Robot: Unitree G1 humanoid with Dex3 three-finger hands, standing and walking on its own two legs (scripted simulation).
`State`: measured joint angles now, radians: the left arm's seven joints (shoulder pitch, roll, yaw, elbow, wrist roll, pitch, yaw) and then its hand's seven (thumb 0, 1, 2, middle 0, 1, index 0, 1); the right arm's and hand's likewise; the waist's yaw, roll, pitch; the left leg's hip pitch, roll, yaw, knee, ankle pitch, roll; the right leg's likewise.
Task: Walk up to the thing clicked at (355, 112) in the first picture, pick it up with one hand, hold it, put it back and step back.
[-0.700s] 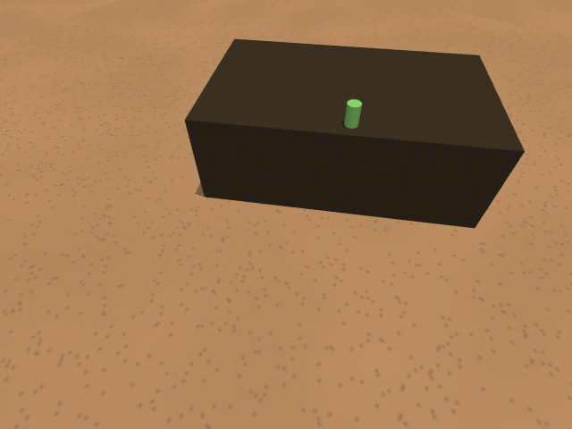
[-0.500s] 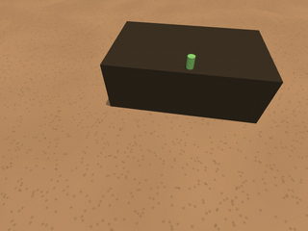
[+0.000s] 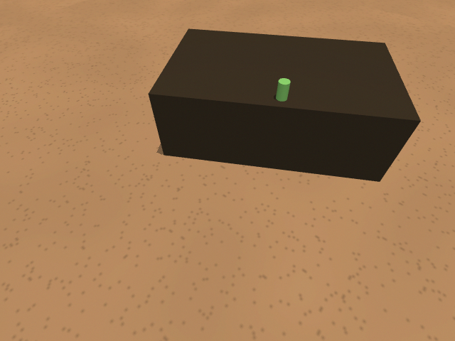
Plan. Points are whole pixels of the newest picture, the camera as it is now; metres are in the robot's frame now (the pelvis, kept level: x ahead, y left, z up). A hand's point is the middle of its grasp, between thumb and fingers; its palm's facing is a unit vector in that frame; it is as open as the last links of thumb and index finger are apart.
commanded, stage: stand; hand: right
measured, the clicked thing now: (282, 89) +1.22 -0.26 -0.29
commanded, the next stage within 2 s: walk up in 0.42 s
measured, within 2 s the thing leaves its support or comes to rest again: neither
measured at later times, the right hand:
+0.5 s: hand out of the picture +0.08 -0.26 -0.15, palm faces -0.01 +0.94 -0.33, open 7.4 cm
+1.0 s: hand (357, 336) +0.16 -0.24 -0.15, palm faces +0.10 +0.92 -0.39, open 7.4 cm
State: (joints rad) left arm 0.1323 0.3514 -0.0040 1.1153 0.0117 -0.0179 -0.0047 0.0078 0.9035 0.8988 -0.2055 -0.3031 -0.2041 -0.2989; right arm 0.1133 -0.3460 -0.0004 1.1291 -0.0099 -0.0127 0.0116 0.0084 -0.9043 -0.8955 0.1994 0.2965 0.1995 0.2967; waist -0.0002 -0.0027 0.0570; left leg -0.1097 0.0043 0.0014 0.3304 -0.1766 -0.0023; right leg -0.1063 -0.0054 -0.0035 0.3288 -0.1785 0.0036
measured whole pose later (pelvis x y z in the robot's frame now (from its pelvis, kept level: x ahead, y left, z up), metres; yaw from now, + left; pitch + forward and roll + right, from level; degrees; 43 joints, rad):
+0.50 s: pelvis +0.01 +0.00 +0.00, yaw -1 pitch -2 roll +0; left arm 0.18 0.36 0.03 1.07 0.03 -0.03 -0.04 0.01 0.90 0.90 -0.21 -0.30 -0.21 -0.30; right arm 0.15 -0.36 -0.04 1.08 -0.04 -0.02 0.04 0.01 -0.90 -0.90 0.20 0.30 0.20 0.30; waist 0.01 0.00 0.02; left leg -0.15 0.00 0.01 0.45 -0.41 0.04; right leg -0.16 0.00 0.02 0.44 -0.37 -0.03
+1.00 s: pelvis +0.17 +0.04 -0.02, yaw -5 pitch -2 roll +0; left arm 0.20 0.43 0.04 0.91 0.00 -0.02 -0.06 0.01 0.91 0.90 -0.20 -0.30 -0.20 -0.30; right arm 0.32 -0.37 -0.07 0.93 -0.03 -0.05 0.04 0.01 -0.90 -0.90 0.20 0.30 0.20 0.30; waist -0.04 -0.05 0.10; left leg 0.10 -0.03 0.10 0.34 -0.40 0.04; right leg -0.50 -0.02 -0.02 0.66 -0.19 -0.04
